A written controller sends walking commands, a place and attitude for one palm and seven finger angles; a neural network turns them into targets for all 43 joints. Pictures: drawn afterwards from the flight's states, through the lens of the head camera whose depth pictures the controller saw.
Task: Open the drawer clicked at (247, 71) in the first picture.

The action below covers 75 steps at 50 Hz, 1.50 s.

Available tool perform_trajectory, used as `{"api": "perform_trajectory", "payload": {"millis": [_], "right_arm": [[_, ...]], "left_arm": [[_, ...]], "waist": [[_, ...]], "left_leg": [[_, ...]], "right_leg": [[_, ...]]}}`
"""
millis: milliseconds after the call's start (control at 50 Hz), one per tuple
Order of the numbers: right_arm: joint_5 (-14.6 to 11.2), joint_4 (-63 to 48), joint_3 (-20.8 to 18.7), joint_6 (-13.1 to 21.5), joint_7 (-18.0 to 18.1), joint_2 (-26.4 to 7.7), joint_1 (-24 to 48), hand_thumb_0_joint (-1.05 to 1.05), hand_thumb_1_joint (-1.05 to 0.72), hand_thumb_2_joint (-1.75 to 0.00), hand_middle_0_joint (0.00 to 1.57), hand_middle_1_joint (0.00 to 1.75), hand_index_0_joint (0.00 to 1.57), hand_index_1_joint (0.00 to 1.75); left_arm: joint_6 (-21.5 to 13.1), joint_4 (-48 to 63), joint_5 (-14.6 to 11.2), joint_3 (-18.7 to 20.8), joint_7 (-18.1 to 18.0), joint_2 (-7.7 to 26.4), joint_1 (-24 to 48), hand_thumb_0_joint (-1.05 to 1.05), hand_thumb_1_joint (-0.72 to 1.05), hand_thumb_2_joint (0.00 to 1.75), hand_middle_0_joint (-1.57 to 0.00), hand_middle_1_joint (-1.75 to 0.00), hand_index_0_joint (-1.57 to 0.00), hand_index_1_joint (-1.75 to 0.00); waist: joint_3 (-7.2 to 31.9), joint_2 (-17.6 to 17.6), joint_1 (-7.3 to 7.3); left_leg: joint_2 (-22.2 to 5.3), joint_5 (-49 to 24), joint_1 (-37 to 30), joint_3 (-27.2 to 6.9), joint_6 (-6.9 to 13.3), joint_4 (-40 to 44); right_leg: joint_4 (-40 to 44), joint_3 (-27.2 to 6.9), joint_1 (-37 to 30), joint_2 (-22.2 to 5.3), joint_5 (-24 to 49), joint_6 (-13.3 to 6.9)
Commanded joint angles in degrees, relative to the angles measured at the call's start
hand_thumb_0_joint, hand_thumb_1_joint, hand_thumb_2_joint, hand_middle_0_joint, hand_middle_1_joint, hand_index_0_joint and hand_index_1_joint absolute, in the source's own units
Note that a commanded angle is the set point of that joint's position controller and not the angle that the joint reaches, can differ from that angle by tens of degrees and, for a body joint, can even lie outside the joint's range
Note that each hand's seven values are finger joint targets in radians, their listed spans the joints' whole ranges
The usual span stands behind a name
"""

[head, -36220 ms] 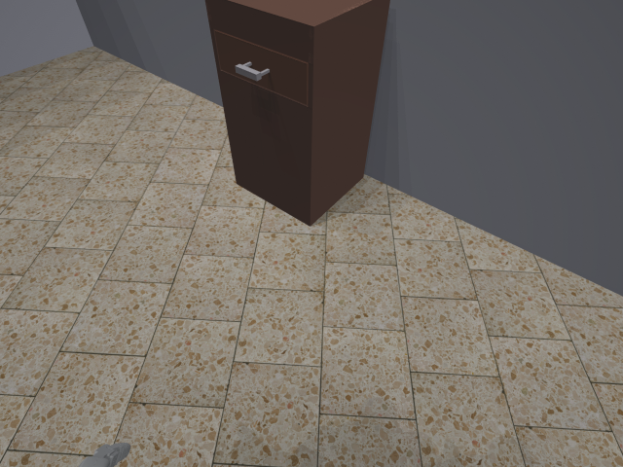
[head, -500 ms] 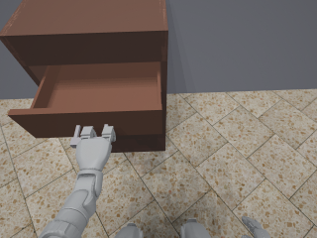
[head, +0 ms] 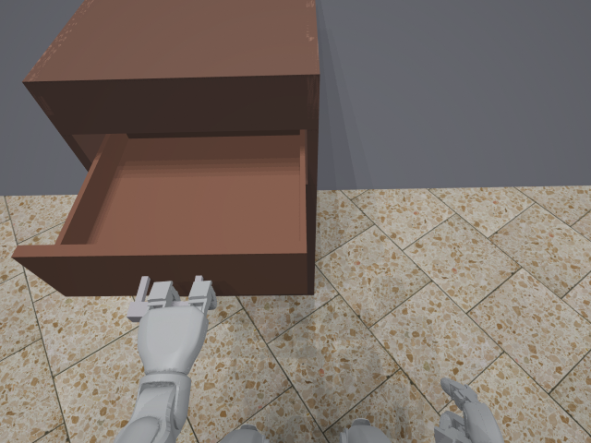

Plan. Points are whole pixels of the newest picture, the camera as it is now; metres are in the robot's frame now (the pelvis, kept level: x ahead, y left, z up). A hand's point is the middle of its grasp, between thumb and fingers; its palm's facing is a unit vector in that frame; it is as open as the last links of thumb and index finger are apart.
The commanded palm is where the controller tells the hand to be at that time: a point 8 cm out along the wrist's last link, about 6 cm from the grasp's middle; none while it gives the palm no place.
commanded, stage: pull the drawer open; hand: left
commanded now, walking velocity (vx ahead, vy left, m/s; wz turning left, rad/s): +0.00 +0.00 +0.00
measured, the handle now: (168, 297) +0.32 +0.22 -0.04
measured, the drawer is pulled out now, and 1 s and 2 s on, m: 0.26 0.30 0.30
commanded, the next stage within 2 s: open the thumb to release the handle in 0.56 s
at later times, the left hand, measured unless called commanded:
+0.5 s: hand (182, 374) +0.22 +0.18 -0.06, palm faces -0.01 -0.07 -1.00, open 5.7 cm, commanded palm +0.17 +0.20 -0.01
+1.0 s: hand (184, 368) +0.23 +0.18 -0.06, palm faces +0.00 -0.06 -1.00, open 8.4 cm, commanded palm +0.20 +0.18 -0.01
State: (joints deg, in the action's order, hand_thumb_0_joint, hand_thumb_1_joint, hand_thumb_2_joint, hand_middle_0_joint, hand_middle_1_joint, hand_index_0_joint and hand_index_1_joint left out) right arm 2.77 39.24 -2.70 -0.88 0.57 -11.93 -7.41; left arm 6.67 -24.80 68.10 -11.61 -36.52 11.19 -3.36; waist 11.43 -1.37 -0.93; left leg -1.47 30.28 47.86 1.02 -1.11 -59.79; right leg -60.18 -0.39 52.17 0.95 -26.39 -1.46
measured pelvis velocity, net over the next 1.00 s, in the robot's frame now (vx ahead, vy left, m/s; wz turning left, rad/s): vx -0.01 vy -0.01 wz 0.01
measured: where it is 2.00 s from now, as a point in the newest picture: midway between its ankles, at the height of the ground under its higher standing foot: outside the picture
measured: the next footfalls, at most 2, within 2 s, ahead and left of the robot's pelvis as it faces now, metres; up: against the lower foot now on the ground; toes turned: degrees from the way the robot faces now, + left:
none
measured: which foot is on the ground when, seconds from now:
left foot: down 0.00-1.00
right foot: down 0.00-1.00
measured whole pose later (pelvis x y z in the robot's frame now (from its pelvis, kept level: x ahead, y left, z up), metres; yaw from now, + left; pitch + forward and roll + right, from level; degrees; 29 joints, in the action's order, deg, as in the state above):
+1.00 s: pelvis -0.01 -0.01 -0.01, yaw +1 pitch +18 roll +1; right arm 3.0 39.3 -1.5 -0.1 1.8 -11.3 -4.8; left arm 7.9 -17.4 67.3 -13.1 -36.5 10.8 -10.4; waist 11.3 -1.5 -2.0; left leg -1.1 30.8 49.3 0.6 -1.5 -62.5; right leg -63.5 -0.1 53.8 0.6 -27.4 -1.8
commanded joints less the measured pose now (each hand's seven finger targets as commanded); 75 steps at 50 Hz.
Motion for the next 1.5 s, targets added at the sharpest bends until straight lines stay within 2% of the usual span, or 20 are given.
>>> {"api": "perform_trajectory", "payload": {"millis": [0, 20, 120, 160, 200, 360, 440, 580, 620, 640, 660, 700, 780, 840, 920, 1040, 1160, 1340, 1400, 1480], "right_arm": [[-0.2, -7.8, -1.9, 2.9, 0.4, -5.9, 3.9, 0.0, -0.9, -0.9, 0.2, 0.3, 0.2, 0.3], [0.0, -7.9, -1.7, 2.9, 0.4, -6.0, 4.5, 0.0, -0.9, -0.9, 0.2, 0.3, 0.2, 0.3], [0.0, -8.3, -1.4, 3.2, 0.6, -5.5, 5.6, 0.0, -0.9, -0.9, 0.2, 0.3, 0.2, 0.3], [-0.1, -8.3, -1.4, 3.4, 0.7, -5.6, 5.9, 0.0, -0.9, -0.9, 0.2, 0.3, 0.2, 0.3], [0.0, -8.5, -1.4, 3.5, 1.0, -5.4, 6.3, 0.0, -0.9, -0.9, 0.2, 0.3, 0.2, 0.3], [0.0, -9.2, -0.8, 3.6, 1.2, -5.1, 7.5, 0.0, -0.9, -0.9, 0.2, 0.3, 0.2, 0.3], [-0.1, -9.9, -0.7, 3.7, 1.0, -4.8, 7.6, 0.0, -0.9, -0.9, 0.2, 0.3, 0.2, 0.3], [0.0, -11.0, -0.3, 3.5, 0.4, -4.7, 8.2, 0.0, -0.9, -0.9, 0.2, 0.3, 0.2, 0.3], [0.3, -10.9, -0.5, 3.4, 0.2, -5.0, 8.0, 0.0, -0.9, -0.9, 0.2, 0.3, 0.2, 0.3], [0.8, -8.6, -0.6, 3.4, 0.2, -5.7, 8.0, 0.0, -0.9, -0.9, 0.2, 0.3, 0.2, 0.3], [0.8, -8.2, -1.5, 4.0, 0.7, -5.2, 6.8, 0.0, -0.9, -0.9, 0.2, 0.3, 0.2, 0.3], [1.1, -7.7, -1.6, 4.5, 0.7, -5.6, 6.5, 0.0, -0.9, -0.9, 0.2, 0.3, 0.2, 0.3], [0.5, -8.6, -1.8, 4.0, 0.8, -5.6, 6.7, 0.0, -0.9, -0.9, 0.2, 0.3, 0.2, 0.3], [0.0, -8.4, -1.3, 3.6, 1.4, -5.5, 7.0, 0.0, -0.9, -0.9, 0.2, 0.3, 0.2, 0.3], [-0.2, -8.1, -0.7, 3.7, 1.9, -5.4, 7.3, 0.0, -0.9, -0.9, 0.2, 0.3, 0.2, 0.3], [-0.1, -8.6, -0.7, 3.8, 1.9, -5.3, 6.8, 0.0, -0.9, -0.9, 0.2, 0.3, 0.2, 0.3], [0.2, -8.8, -0.8, 3.8, 1.4, -5.3, 6.6, 0.0, -0.9, -0.9, 0.2, 0.3, 0.2, 0.3], [0.0, -8.1, -1.0, 3.7, 2.0, -5.5, 6.9, 0.0, -0.9, -0.9, 0.2, 0.3, 0.2, 0.3], [0.2, -7.9, -1.0, 3.8, 2.0, -5.5, 6.6, 0.0, -0.9, -0.9, 0.2, 0.3, 0.2, 0.3], [0.1, -7.2, -1.1, 3.9, 2.3, -5.6, 6.3, 0.0, -0.9, -0.9, 0.2, 0.3, 0.2, 0.3]], "left_arm": [[0.8, 9.9, -0.5, 5.0, -2.5, 6.5, 0.7, 0.0, 0.9, 0.9, -0.4, -1.35, -0.4, -1.35], [0.9, 10.7, -0.5, 3.9, -2.6, 5.9, 1.2, 0.0, 0.9, 0.9, -0.4, -1.35, -0.4, -1.35], [0.9, 11.7, -1.1, 4.7, -2.8, 5.9, -4.3, 0.0, 0.9, 0.9, -0.4, -1.35, -0.4, -1.35], [0.9, 13.2, -1.4, 4.7, -2.6, 6.2, -3.1, 0.0, 0.9, 0.9, -0.4, -1.35, -0.4, -1.35], [0.4, 13.8, -1.2, 6.7, -2.9, 7.8, -5.5, 0.0, 0.9, 0.9, -0.4, -1.35, -0.4, -1.35], [-0.6, 16.5, -1.6, 7.7, -3.0, 8.7, -10.6, 0.0, 0.9, 0.9, -0.4, -1.35, -0.4, -1.35], [-0.6, 16.1, -1.8, 8.1, -2.9, 8.5, -15.8, 0.0, 0.9, 0.9, -0.4, -1.35, -0.4, -1.35], [-1.6, 19.1, -2.4, 8.8, -2.9, 8.8, -23.0, 0.0, 0.9, 0.9, -0.4, -1.35, -0.4, -1.35], [-2.0, 19.5, -1.8, 8.7, -3.1, 8.7, -22.5, 0.0, 0.9, 0.9, -0.4, -1.35, -0.4, -1.35], [-1.4, 20.6, -0.2, 0.7, -3.4, 4.3, -1.2, 0.0, 0.9, 0.9, -0.4, -1.35, -0.4, -1.35], [-1.6, 20.1, 0.3, 3.2, -4.0, 5.1, 1.7, 0.0, 0.83, 0.87, -0.4, -1.34, -0.4, -1.34], [-0.9, 15.0, 1.0, 6.4, -4.9, 7.2, -6.2, 0.0, 0.69, 0.81, -0.38, -1.33, -0.38, -1.33], [1.5, 18.0, -0.9, 3.9, -3.9, 5.6, -7.0, 0.0, 0.41, 0.69, -0.36, -1.3, -0.36, -1.3], [2.8, 17.1, -1.5, 3.9, -3.0, 6.2, -6.0, 0.0, 0.2, 0.6, -0.35, -1.27, -0.35, -1.27], [2.3, 14.8, -1.1, 3.5, -1.9, 6.3, -4.8, 0.0, -0.08, 0.48, -0.33, -1.24, -0.33, -1.24], [0.6, 15.1, -0.9, 3.7, -1.4, 6.7, -3.9, 0.0, -0.5, 0.3, -0.3, -1.2, -0.3, -1.2], [0.4, 15.1, -0.5, 2.8, -2.0, 5.9, -2.8, 0.0, -0.5, 0.3, -0.3, -1.2, -0.3, -1.2], [0.9, 14.4, -0.7, 3.8, -2.1, 7.1, 1.6, 0.0, -0.5, 0.3, -0.3, -1.2, -0.3, -1.2], [0.6, 14.5, -0.8, 2.7, -2.2, 6.2, 3.2, 0.0, -0.5, 0.3, -0.3, -1.2, -0.3, -1.2], [0.6, 13.4, -1.0, 4.6, -2.4, 8.1, 5.0, 0.0, -0.5, 0.3, -0.3, -1.2, -0.3, -1.2]], "waist": [[14.6, 3.1, -1.35], [14.8, 3.2, -0.82], [13.7, 5.1, -1.46], [13.0, 4.9, -0.94], [13.7, 4.9, -2.01], [12.4, 4.2, -2.45], [10.9, 4.1, -3.49], [13.1, 3.7, -4.2], [12.8, 4.2, -3.6], [11.7, 3.2, 2.69], [11.5, 3.2, 2.04], [13.2, 3.8, -0.57], [18.9, 3.8, -1.22], [16.4, 6.4, -0.78], [12.6, 6.6, -0.79], [12.0, 4.0, -1.18], [12.9, 2.0, -1.0], [11.6, 4.4, -0.47], [12.6, 2.8, -0.37], [13.9, 4.1, -0.63]], "left_leg": [[3.5, -17.6, -7.8, 0.7, 1.5, 5.5], [3.5, -17.3, -7.7, 0.7, 1.6, 5.2], [3.8, -15.9, -6.6, 0.6, 1.5, 5.1], [3.8, -14.6, -6.1, 0.5, 1.6, 5.2], [3.9, -14.0, -5.7, 0.8, 1.5, 4.9], [4.2, -11.5, -3.8, 0.8, 1.5, 4.4], [4.2, -11.0, -3.0, 0.9, 1.3, 4.6], [4.4, -13.8, -2.3, 1.0, 1.1, 3.6], [4.2, -14.0, -2.0, 0.8, 1.2, 3.1], [3.7, -12.9, -2.6, 0.0, 1.7, 1.2], [3.5, -12.6, -3.4, 0.1, 1.7, 1.2], [3.5, -13.3, -3.3, 0.1, 1.5, 1.2], [3.8, -17.1, -6.3, 0.7, 1.5, 1.9], [3.9, -15.1, -5.1, 0.5, 1.5, 2.7], [3.9, -12.7, -4.2, 0.3, 1.6, 3.6], [3.9, -11.4, -4.6, 0.2, 1.6, 4.0], [3.7, -12.3, -5.8, 0.0, 1.5, 4.0], [3.7, -9.8, -4.5, 0.0, 1.8, 4.4], [3.6, -9.9, -5.2, 0.1, 1.8, 4.5], [3.8, -10.2, -4.5, 0.2, 1.8, 4.2]], "right_leg": [[7.5, 0.6, -13.5, 1.5, 20.1, -1.1], [7.6, 0.4, -13.3, 1.4, 20.3, -0.9], [7.9, -0.1, -14.0, 1.3, 19.5, -0.7], [8.4, -0.3, -13.8, 1.1, 18.0, -0.7], [8.2, -1.0, -14.2, 1.0, 17.4, -0.6], [8.5, -2.1, -14.0, 0.8, 14.8, -0.7], [8.6, -2.5, -13.9, 0.8, 13.7, -0.8], [6.4, -3.5, -16.1, 0.7, 21.7, -0.9], [6.0, -4.0, -15.2, 0.7, 22.9, -0.8], [6.0, -3.0, -9.6, 0.0, 20.6, -0.2], [6.1, -1.9, -8.1, 0.5, 17.6, -0.4], [5.2, -1.2, -8.9, 0.9, 17.3, -0.7], [5.1, -1.0, -13.6, 0.7, 23.1, -0.4], [6.5, -1.1, -14.3, 0.7, 21.0, -0.1], [7.6, -0.8, -12.2, 0.7, 16.2, -0.1], [7.9, -0.9, -11.2, 0.7, 13.0, -0.5], [7.4, 0.1, -10.4, 0.9, 12.9, -0.9], [8.7, -0.4, -10.1, 0.7, 9.5, -0.4], [8.4, -0.2, -10.1, 0.5, 9.5, -0.5], [8.4, -0.7, -10.9, 0.4, 10.2, -0.3]]}}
